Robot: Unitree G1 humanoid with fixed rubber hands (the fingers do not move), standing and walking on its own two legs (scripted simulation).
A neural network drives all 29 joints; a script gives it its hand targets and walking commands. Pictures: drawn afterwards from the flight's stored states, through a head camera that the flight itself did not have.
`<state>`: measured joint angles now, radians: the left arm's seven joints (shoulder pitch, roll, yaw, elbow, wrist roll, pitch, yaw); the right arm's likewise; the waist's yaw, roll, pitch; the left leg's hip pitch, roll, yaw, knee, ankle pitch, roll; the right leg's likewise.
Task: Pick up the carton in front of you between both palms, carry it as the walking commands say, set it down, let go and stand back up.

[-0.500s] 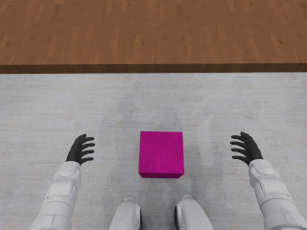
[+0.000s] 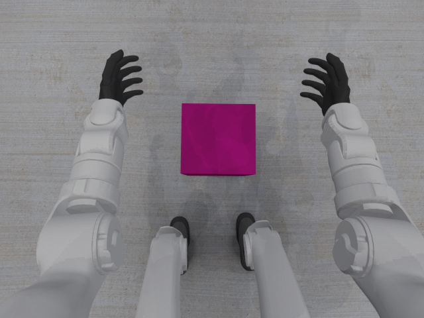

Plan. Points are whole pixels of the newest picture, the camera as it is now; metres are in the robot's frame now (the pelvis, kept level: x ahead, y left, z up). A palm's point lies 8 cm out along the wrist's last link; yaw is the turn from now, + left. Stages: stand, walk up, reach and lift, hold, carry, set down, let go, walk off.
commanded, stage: reach and lift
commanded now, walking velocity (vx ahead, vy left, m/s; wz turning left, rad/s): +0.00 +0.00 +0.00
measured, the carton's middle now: (217, 144) +0.47 -0.03 -0.51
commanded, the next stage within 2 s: none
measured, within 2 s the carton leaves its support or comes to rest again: leaves its support in 1.56 s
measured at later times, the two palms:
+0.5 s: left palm (146, 134) +0.49 +0.17 -0.35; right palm (291, 135) +0.46 -0.22 -0.34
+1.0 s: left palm (156, 137) +0.49 +0.16 -0.44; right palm (275, 138) +0.47 -0.20 -0.44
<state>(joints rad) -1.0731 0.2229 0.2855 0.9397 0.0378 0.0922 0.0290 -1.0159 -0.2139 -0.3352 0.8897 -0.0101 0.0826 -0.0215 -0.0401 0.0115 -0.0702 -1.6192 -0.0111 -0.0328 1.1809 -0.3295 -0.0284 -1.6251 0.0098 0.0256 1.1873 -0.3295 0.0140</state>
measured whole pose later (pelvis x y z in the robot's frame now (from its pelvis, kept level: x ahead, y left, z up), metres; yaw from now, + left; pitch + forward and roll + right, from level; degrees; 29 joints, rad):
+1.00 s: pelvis -0.03 +0.01 -0.26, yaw +0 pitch +39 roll +0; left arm -1.30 0.34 0.00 1.08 -0.27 -0.01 0.13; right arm -1.27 -0.34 -0.07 1.08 0.27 -0.03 -0.12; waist -0.03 0.01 0.28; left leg -2.30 -0.05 -0.04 2.18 -0.56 -0.05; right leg -2.30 0.03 0.03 2.17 -0.55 0.04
